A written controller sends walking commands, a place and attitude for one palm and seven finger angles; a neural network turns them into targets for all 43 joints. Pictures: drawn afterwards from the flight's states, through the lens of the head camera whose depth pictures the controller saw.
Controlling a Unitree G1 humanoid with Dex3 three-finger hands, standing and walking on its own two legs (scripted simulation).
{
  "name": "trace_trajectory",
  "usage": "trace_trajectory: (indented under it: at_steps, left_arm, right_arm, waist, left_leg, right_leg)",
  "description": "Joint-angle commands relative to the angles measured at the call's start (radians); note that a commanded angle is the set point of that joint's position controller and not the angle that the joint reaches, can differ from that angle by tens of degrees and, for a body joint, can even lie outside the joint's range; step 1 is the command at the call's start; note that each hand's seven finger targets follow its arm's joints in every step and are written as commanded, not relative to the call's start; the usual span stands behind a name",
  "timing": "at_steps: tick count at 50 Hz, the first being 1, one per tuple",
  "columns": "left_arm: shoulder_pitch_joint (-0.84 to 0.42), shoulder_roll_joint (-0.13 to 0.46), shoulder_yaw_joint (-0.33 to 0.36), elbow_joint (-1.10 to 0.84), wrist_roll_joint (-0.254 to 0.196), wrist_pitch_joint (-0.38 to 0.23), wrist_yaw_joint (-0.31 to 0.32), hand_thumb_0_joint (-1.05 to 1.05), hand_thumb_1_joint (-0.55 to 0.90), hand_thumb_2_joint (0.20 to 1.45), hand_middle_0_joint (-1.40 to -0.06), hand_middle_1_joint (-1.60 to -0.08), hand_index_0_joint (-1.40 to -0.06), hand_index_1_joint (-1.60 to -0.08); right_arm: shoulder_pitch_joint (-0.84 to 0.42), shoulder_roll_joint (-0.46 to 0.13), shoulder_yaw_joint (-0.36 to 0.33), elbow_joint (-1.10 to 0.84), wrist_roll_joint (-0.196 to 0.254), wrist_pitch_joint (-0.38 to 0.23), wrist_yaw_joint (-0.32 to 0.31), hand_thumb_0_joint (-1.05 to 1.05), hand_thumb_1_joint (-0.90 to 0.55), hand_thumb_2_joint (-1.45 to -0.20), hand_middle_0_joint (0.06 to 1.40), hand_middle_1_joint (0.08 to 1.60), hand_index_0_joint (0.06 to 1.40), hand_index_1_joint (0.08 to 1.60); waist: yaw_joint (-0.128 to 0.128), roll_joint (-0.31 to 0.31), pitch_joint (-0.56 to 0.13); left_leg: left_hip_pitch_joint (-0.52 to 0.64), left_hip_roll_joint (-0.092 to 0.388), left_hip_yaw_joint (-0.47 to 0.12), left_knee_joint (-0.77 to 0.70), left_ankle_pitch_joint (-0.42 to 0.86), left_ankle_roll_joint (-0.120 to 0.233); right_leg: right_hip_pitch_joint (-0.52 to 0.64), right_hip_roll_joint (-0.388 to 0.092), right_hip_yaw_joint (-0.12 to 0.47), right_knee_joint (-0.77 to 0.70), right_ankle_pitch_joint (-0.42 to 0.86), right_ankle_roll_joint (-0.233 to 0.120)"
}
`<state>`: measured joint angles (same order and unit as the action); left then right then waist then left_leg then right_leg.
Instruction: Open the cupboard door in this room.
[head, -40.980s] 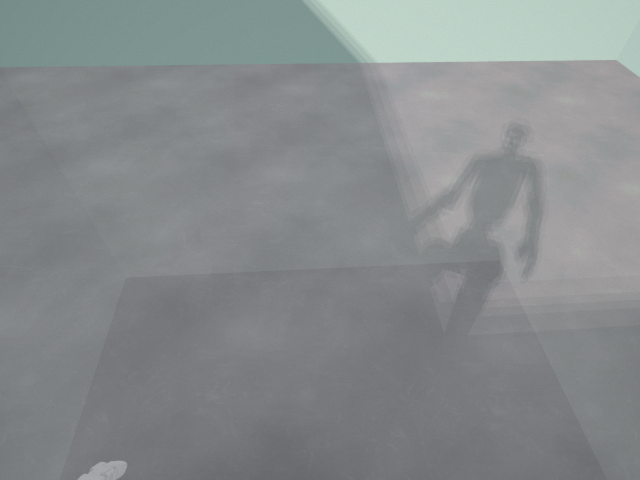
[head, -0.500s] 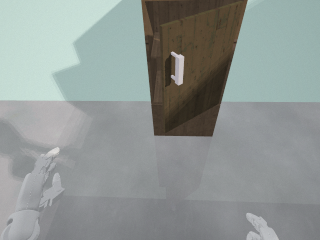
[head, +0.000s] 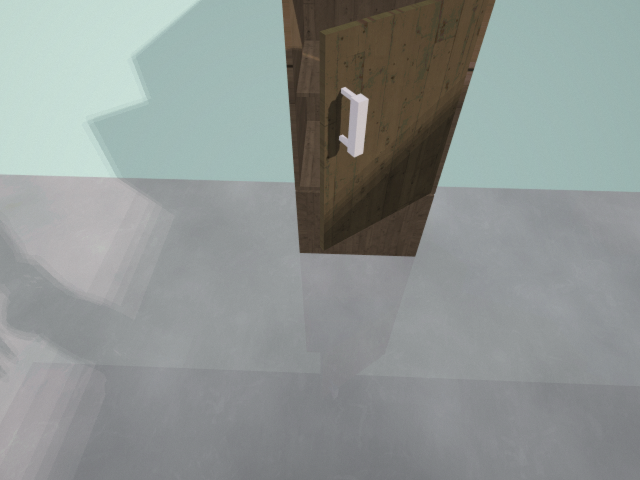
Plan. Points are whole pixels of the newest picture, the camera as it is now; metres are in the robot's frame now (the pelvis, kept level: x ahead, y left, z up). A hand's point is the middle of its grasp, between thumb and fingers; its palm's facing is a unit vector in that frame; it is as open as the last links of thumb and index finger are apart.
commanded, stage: let the arm hang, fingers relaxed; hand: left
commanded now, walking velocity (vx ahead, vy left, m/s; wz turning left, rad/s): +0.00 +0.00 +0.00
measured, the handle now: (350, 121) +0.75 -0.02 +0.02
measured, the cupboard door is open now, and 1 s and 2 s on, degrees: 37 37 37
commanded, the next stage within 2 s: look to check the result in 0.50 s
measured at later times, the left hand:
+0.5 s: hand out of the picture +0.07 +0.20 -0.16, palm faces -0.02 -0.97 -0.25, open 7.4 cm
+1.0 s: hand out of the picture +0.08 +0.23 -0.16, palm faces -0.03 -0.95 -0.32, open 7.4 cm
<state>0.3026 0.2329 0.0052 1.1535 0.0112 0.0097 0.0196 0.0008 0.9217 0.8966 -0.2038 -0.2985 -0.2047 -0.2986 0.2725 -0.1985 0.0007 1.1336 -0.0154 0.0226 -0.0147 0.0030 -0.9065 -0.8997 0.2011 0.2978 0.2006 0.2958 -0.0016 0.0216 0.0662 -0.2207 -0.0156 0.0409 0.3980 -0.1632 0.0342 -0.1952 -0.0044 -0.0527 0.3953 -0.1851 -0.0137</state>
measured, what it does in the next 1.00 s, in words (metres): stands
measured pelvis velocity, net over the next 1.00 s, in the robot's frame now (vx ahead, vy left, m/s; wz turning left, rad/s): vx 0.03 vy -0.01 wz -0.01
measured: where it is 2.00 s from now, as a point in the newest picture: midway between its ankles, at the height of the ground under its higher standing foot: outside the picture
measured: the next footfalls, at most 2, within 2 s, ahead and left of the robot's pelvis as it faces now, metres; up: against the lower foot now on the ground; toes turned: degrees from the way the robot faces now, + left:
left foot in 1.98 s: +0.11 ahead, +0.12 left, +0.00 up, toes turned -27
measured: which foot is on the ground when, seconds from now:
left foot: down 0.00-1.00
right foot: down 0.00-1.00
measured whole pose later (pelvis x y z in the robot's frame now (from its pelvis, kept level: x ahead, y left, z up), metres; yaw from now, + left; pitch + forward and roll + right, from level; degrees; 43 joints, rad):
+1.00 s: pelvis +0.03 -0.01 +0.01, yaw -1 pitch -1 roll +0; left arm 0.15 0.29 0.01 1.14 0.01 -0.02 0.01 0.00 0.90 0.90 -0.20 -0.30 -0.20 -0.30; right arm 0.12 -0.30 -0.01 1.14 -0.01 0.00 -0.01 0.00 -0.91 -0.90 0.20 0.30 0.20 0.30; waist -0.01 0.02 0.05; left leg -0.13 -0.01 0.05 0.30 -0.16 0.02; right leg -0.11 0.01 -0.04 0.31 -0.19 -0.02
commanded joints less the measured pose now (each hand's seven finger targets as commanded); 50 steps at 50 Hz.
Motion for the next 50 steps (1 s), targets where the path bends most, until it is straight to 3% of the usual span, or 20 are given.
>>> trace_trajectory:
  at_steps: [1,9,13,17,26,50]
  left_arm:
    - [-0.004,0.124,0.024,-0.044,0.000,-0.024,0.007,0.000,0.900,0.900,-0.200,-0.300,-0.200,-0.300]
    - [-0.028,0.120,0.025,-0.043,0.003,-0.025,0.009,0.000,0.900,0.900,-0.200,-0.300,-0.200,-0.300]
    - [-0.051,0.129,0.030,-0.049,0.003,-0.032,0.009,0.000,0.900,0.900,-0.200,-0.300,-0.200,-0.300]
    - [-0.074,0.139,0.033,-0.054,0.004,-0.033,0.008,0.000,0.900,0.900,-0.200,-0.300,-0.200,-0.300]
    - [-0.107,0.172,0.040,-0.065,0.003,-0.043,0.004,0.000,0.900,0.900,-0.200,-0.300,-0.200,-0.300]
    - [-0.168,0.248,0.036,-0.056,0.000,-0.052,0.002,0.000,0.900,0.900,-0.200,-0.300,-0.200,-0.300]
  right_arm:
    - [0.015,-0.136,-0.028,-0.033,-0.001,-0.025,-0.007,0.000,-0.900,-0.900,0.200,0.300,0.200,0.300]
    - [-0.005,-0.133,-0.029,-0.024,-0.005,-0.032,-0.006,0.000,-0.900,-0.900,0.200,0.300,0.200,0.300]
    - [-0.023,-0.141,-0.030,-0.025,-0.004,-0.039,-0.006,0.000,-0.900,-0.900,0.200,0.300,0.200,0.300]
    - [-0.046,-0.150,-0.032,-0.027,-0.004,-0.041,-0.005,0.000,-0.900,-0.900,0.200,0.300,0.200,0.300]
    - [-0.086,-0.193,-0.037,-0.037,-0.002,-0.047,-0.006,0.000,-0.900,-0.900,0.200,0.300,0.200,0.300]
    - [-0.162,-0.274,-0.037,-0.038,-0.001,-0.046,-0.001,0.000,-0.900,-0.900,0.200,0.300,0.200,0.300]
  waist:
    - [-0.003,-0.026,-0.012]
    - [-0.002,-0.016,0.007]
    - [-0.001,-0.017,-0.018]
    - [-0.002,-0.014,0.000]
    - [-0.001,-0.020,-0.054]
    - [-0.007,-0.024,-0.092]
  left_leg:
    - [0.013,0.115,-0.123,-0.101,-0.096,0.009]
    - [0.002,0.122,-0.136,-0.130,-0.090,0.006]
    - [0.025,0.121,-0.131,-0.120,-0.008,0.005]
    - [0.029,0.121,-0.128,-0.125,0.002,0.002]
    - [0.076,0.127,-0.121,-0.120,0.064,0.001]
    - [0.146,0.139,-0.116,-0.130,0.141,-0.007]
  right_leg:
    - [-0.031,-0.099,0.115,-0.101,-0.117,-0.041]
    - [-0.022,-0.099,0.112,-0.082,-0.075,-0.033]
    - [0.003,-0.104,0.117,-0.081,-0.020,-0.033]
    - [0.001,-0.108,0.118,-0.093,-0.015,-0.031]
    - [0.043,-0.114,0.123,-0.108,0.045,-0.032]
    - [0.087,-0.130,0.133,-0.137,0.160,-0.032]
